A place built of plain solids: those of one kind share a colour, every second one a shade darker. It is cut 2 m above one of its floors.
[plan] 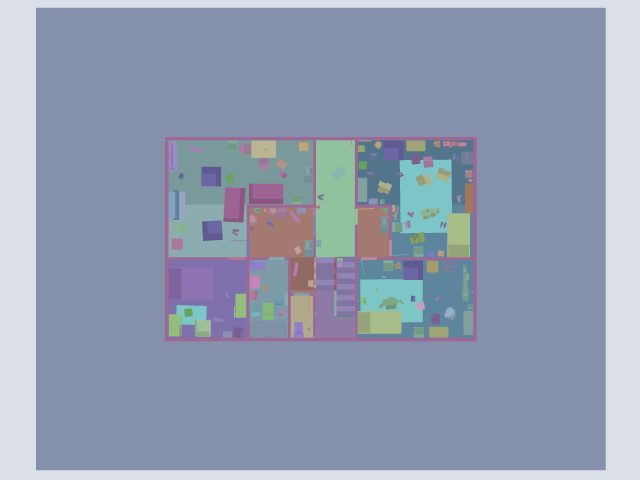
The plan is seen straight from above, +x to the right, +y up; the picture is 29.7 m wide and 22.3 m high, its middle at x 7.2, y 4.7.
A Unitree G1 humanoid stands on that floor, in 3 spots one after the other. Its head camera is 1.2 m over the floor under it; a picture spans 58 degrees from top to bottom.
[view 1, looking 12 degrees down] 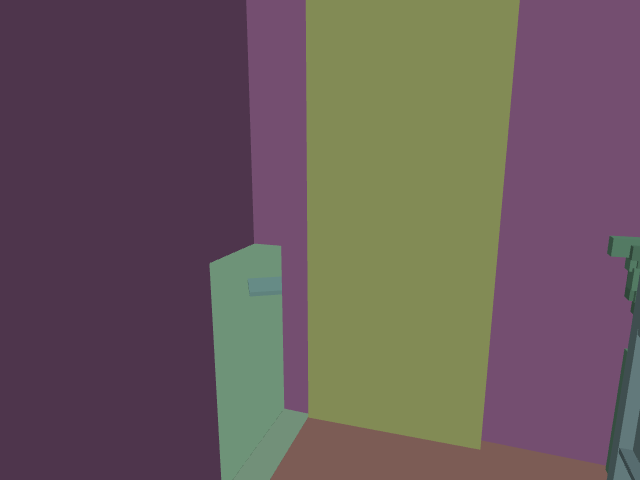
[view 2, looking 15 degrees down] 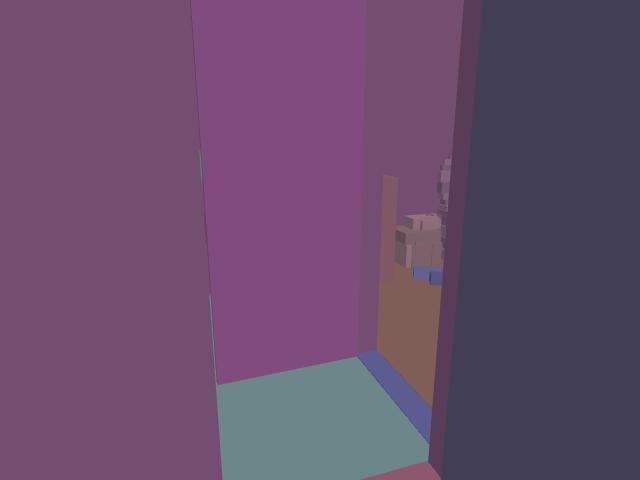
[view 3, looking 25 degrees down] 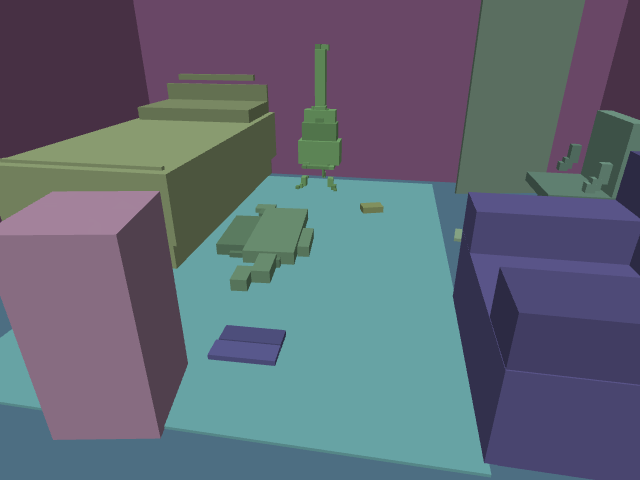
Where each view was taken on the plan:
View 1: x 9.57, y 4.47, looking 109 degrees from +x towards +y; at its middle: leaf_lobby_door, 1.78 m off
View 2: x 2.92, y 2.77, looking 71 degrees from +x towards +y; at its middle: leaf_sitting_door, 2.06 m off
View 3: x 12.93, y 2.52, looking -170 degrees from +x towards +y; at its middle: rug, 2.81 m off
